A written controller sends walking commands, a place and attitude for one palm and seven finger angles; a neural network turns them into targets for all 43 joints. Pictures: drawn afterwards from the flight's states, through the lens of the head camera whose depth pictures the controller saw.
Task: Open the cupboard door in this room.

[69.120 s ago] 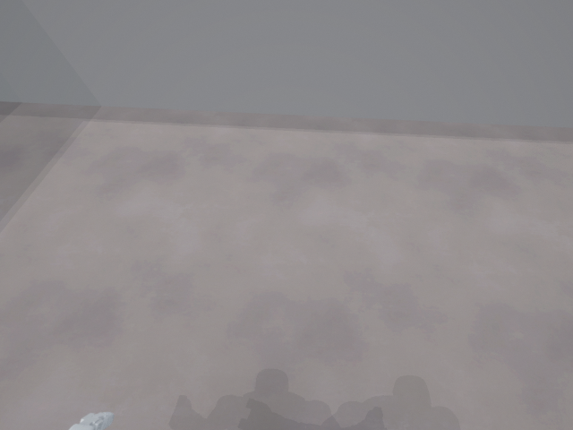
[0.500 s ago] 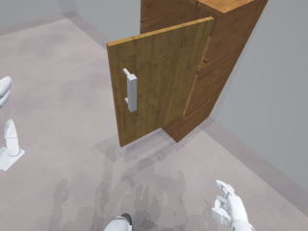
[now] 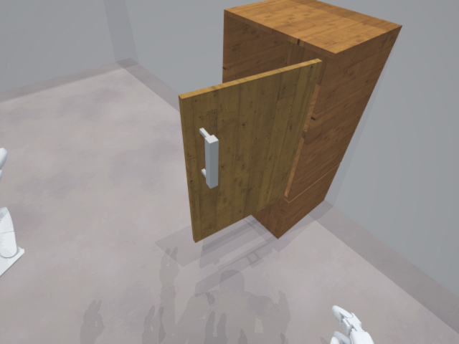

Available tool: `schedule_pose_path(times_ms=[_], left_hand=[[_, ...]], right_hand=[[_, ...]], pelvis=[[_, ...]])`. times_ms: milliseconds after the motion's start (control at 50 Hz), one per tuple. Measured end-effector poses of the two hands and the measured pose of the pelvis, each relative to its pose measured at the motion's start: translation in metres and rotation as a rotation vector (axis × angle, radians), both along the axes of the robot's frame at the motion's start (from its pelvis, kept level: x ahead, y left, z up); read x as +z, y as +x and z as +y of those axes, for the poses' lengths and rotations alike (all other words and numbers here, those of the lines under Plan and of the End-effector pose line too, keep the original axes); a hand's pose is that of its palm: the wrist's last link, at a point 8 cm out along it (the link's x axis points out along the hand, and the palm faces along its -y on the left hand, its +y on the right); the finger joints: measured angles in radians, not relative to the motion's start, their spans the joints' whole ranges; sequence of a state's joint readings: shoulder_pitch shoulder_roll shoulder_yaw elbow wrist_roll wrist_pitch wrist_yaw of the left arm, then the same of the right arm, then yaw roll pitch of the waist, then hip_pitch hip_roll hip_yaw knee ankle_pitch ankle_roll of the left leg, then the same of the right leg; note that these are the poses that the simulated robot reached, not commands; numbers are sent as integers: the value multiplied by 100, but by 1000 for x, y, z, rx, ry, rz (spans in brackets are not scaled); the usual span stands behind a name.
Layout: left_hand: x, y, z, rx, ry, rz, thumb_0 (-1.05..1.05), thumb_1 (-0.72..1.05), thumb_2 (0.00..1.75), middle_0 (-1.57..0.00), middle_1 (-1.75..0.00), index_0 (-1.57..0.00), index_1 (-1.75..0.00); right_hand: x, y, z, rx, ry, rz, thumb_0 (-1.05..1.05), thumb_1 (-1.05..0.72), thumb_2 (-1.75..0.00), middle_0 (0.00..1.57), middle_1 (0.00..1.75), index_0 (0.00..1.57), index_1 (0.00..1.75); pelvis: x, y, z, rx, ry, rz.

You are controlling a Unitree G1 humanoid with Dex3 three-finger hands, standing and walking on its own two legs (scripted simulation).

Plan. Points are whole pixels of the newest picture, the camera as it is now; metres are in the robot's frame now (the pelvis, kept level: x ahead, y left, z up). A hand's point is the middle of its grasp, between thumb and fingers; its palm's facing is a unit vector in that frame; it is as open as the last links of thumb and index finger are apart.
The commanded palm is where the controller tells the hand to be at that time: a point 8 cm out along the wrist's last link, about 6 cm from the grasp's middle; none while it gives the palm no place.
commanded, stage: stop stepping back and stand still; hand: left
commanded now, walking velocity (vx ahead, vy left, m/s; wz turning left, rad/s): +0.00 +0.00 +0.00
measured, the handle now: (207, 158) +0.55 +0.09 -0.01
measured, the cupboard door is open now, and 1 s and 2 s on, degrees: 81 81 81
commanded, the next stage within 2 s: let the arm hang, fingers relaxed in 0.18 s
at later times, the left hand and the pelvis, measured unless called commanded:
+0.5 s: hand out of the picture +0.11 +0.23 -0.11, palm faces +0.03 -0.95 -0.32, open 7.4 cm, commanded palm none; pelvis -0.04 +0.01 +0.00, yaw +1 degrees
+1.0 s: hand out of the picture -0.13 +0.21 -0.16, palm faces +0.07 -0.96 -0.26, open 7.3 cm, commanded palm none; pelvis -0.06 +0.01 +0.01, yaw +2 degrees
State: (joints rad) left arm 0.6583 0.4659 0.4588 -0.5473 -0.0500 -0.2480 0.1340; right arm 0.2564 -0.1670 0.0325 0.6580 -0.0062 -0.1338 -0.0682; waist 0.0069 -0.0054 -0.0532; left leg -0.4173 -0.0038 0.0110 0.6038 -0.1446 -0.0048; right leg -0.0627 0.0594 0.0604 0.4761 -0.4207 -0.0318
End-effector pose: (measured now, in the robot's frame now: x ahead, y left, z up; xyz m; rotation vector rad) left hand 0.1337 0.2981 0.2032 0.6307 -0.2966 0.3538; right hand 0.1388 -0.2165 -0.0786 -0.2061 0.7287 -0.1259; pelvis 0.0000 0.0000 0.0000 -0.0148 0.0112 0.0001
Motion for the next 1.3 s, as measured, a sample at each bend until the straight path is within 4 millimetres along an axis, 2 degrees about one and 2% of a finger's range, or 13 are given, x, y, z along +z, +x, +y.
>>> schedule_pose_path(times_ms=[120, 300, 340, 380, 420, 500, 540, 600, 740, 800, 880, 1020, 1300], left_hand=[[-19, 12, 23, 122, -117, 12, 1, 89, 90, -21, -30, -21, -31], [-25, 0, -12, 1, -106, 91, 2, 89, 90, -21, -30, -21, -31], [-63, 11, -4, 14, -140, 232, 1, 89, 90, -20, -30, -21, -31], [-123, 19, 4, 61, -230, 449, 0, 90, 90, -20, -30, -21, -31], [-187, 12, 4, 113, -331, 691, 0, 90, 90, -20, -30, -20, -30], [-285, -42, -24, 161, -493, 1120, 1, 91, 90, -19, -30, -20, -30], [-314, -79, -44, 170, -558, 1286, 1, 91, 90, -20, -30, -20, -30], [-338, -136, -66, 210, -646, 1463, 1, 93, 90, -20, -30, -20, -30], [-339, -239, -58, 392, -712, 1677, 1, 95, 90, -20, -30, -21, -30], [-333, -266, -52, 456, -707, 1723, 1, 94, 90, -20, -30, -20, -30], [-326, -281, -45, 502, -691, 1740, 1, 93, 90, -20, -30, -20, -30], [-326, -262, -45, 481, -676, 1670, 1, 92, 90, -20, -30, -20, -30], [-333, -184, -68, 328, -684, 1521, 0, 91, 90, -20, -30, -20, -30]], right_hand=[[5, 15, 6, 24, 6, -50, 1, -90, -90, 20, 30, 21, 30], [17, -3, -12, 10, 1, -73, 1, -90, -90, 20, 30, 21, 30], [1, -11, -22, 23, 0, 4, 1, -90, -90, 20, 30, 20, 30], [-19, -21, -33, 18, -17, 93, 1, -90, -90, 20, 30, 20, 30], [-32, -36, -42, -2, -37, 183, 1, -90, -90, 20, 30, 20, 30], [-35, -77, -50, -42, -69, 316, 1, -90, -90, 20, 30, 20, 30], [-33, -99, -51, -59, -82, 385, 1, -90, -90, 20, 30, 20, 30], [-32, -133, -48, -77, -88, 495, 1, -91, -90, 20, 30, 20, 30], [-43, -190, -24, -87, -42, 697, 1, -91, -90, 20, 30, 20, 30], [-49, -202, -12, -88, -7, 729, 1, -90, -90, 20, 30, 20, 30], [-56, -207, 3, -87, 36, 734, 1, -90, -90, 20, 30, 20, 30], [-63, -197, 14, -75, 74, 693, 1, -91, -90, 20, 30, 20, 30], [-57, -181, -5, -97, 48, 635, 1, -91, -90, 20, 30, 20, 30]], pelvis=[[3, -12, 6, -4, 26, -26], [8, -23, -3, -10, 7, -10], [5, -23, 1, -3, 9, 4], [-2, -26, 6, 14, 0, 8], [-4, -30, 9, 27, 1, 2], [-1, -40, 9, 22, 14, -27], [2, -45, 9, 21, 13, -37], [7, -51, 8, 23, 7, -42], [13, -59, 8, 37, -4, -38], [13, -61, 10, 38, -4, -38], [13, -63, 12, 37, -1, -40], [12, -64, 13, 35, 6, -44], [13, -57, 6, 31, 13, -47]])
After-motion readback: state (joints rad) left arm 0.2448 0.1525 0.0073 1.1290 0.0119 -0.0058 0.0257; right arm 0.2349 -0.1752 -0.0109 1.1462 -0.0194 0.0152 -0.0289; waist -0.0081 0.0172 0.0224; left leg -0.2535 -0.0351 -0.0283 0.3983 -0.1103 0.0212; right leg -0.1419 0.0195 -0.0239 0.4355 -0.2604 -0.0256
